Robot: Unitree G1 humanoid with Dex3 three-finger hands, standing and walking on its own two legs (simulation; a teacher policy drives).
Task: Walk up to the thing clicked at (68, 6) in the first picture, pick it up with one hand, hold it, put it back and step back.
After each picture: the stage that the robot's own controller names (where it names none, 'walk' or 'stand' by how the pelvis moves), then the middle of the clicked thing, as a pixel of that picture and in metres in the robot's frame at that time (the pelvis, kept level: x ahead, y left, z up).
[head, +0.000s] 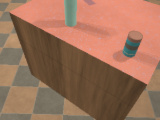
stand; (70, 4) +0.85 +0.04 +0.04
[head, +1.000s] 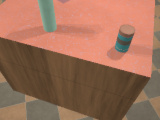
walk; (46, 7) +0.75 +0.13 +0.06
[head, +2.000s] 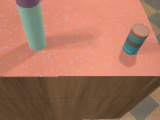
walk; (32, 20) +0.53 +0.17 +0.08
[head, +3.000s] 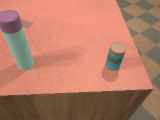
walk; (18, 43) +0.51 +0.24 +0.05
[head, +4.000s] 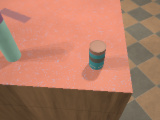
stand; (2, 36) +0.55 +0.34 +0.05
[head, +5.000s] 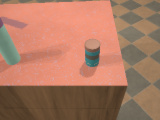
walk; (2, 40) +0.59 +0.32 +0.05
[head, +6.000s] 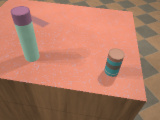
walk; (27, 36) +0.58 +0.25 +0.05
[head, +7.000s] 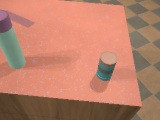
stand; (9, 43) +0.51 +0.28 +0.04
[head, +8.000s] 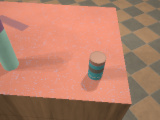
stand; (1, 45) +0.53 +0.32 +0.04
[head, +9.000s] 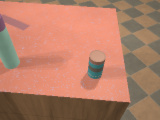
stand; (3, 43) +0.54 +0.32 +0.04
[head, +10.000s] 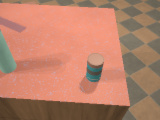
stand; out of the picture +0.52 +0.33 +0.04
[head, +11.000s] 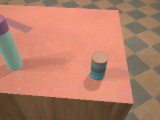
rise first; (6, 45) +0.54 +0.32 +0.04
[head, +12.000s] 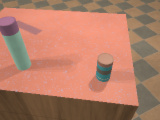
go down; (16, 46) +0.55 +0.31 +0.04
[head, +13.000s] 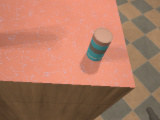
go down; out of the picture +0.53 +0.29 +0.09
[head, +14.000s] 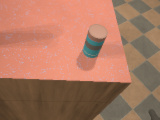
approach; out of the picture +0.54 +0.30 +0.10
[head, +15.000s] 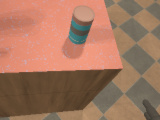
close in; out of the picture +0.55 +0.33 +0.13
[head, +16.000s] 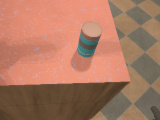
lift; out of the picture +0.47 +0.29 +0.11
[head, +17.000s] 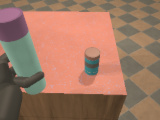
lift; (23, 57) +0.34 +0.16 +0.19
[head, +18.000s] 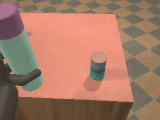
hold; (19, 54) +0.33 +0.17 +0.21
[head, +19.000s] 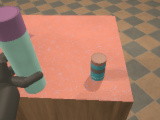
hold; (22, 57) +0.32 +0.16 +0.21
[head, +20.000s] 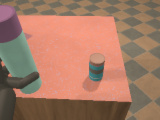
hold; (17, 57) +0.31 +0.17 +0.21
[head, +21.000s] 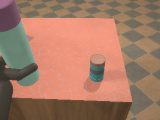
hold; (15, 48) +0.31 +0.17 +0.25
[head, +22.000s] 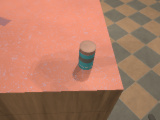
crouch; out of the picture +0.47 +0.27 +0.24
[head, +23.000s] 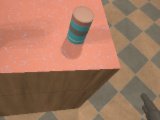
lower; out of the picture +0.50 +0.29 +0.12
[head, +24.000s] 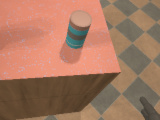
lower; out of the picture +0.50 +0.29 +0.12
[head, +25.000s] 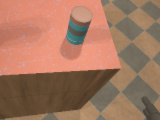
lower; out of the picture +0.50 +0.30 +0.13
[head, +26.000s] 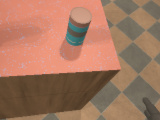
lower; out of the picture +0.50 +0.30 +0.13
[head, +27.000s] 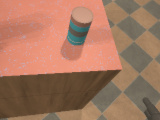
open; out of the picture +0.51 +0.30 +0.13
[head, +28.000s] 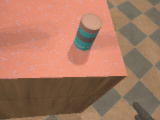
sink last; out of the picture +0.49 +0.30 +0.12
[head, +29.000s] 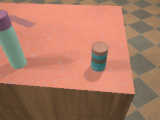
stand; (9, 42) +0.52 +0.32 +0.09
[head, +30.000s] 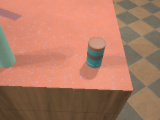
stand; out of the picture +0.50 +0.30 +0.09
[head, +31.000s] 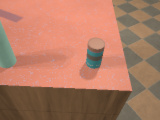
stand; out of the picture +0.51 +0.30 +0.09
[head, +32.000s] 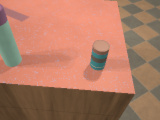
stand; (4, 38) +0.51 +0.30 +0.08
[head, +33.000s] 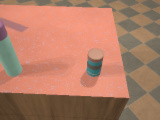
stand; (5, 51) +0.50 +0.30 +0.04
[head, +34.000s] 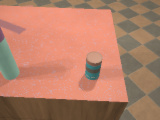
stand; (1, 54) +0.49 +0.31 +0.04
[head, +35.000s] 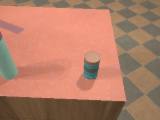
stand; (0, 54) +0.49 +0.32 +0.04
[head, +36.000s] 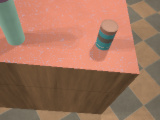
walk; (7, 15) +0.55 +0.25 +0.06
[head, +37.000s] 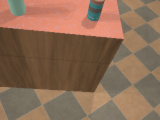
walk; out of the picture +0.72 +0.31 +0.06
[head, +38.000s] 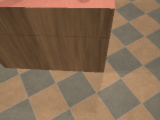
walk; out of the picture +0.94 +0.33 +0.06
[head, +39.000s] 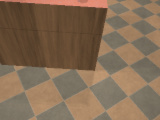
stand; out of the picture +1.11 +0.31 +0.06
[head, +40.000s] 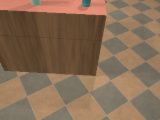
stand; out of the picture +1.13 +0.30 +0.04
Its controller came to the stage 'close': yes
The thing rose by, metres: 0.23
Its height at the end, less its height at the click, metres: +0.00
